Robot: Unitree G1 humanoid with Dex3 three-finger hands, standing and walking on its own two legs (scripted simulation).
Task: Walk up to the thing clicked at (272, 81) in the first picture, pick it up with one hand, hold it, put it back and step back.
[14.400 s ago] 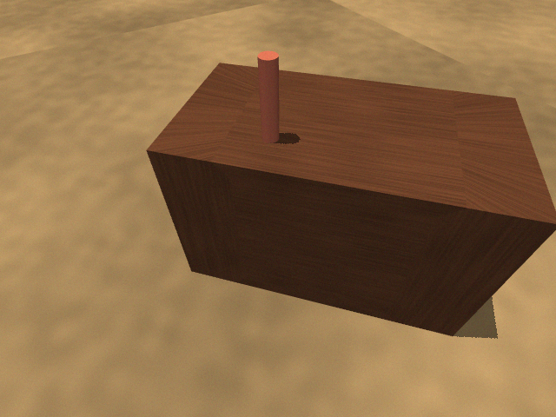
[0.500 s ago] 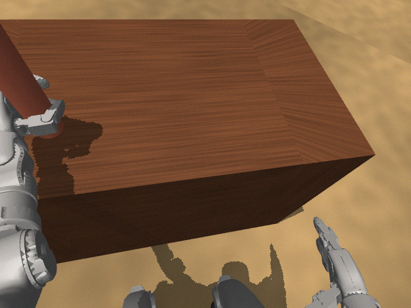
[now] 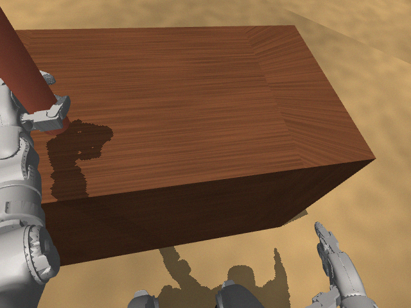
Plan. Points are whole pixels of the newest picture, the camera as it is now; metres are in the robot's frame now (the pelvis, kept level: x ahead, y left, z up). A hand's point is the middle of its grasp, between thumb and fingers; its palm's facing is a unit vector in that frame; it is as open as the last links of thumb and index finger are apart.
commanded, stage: lift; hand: left
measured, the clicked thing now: (23, 77) +0.51 +0.24 +0.14
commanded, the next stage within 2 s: hold in 1.54 s
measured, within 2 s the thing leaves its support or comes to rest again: neither
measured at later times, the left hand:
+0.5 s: hand (41, 93) +0.48 +0.21 +0.14, palm faces +0.19 -0.98 -0.03, open 7.1 cm
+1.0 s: hand (35, 103) +0.40 +0.18 +0.20, palm faces +0.21 -0.98 -0.04, open 7.1 cm
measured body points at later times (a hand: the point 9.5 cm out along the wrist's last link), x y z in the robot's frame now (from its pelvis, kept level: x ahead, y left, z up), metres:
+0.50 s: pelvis +0.01 +0.00 +0.02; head +0.08 +0.02 +0.47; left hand +0.46 +0.26 +0.14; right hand +0.17 -0.26 -0.01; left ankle +0.02 +0.13 -0.66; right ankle +0.00 -0.15 -0.66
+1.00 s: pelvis +0.01 -0.01 +0.04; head +0.02 -0.02 +0.49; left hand +0.39 +0.23 +0.20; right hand +0.17 -0.26 -0.02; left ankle +0.02 +0.13 -0.66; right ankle +0.00 -0.15 -0.66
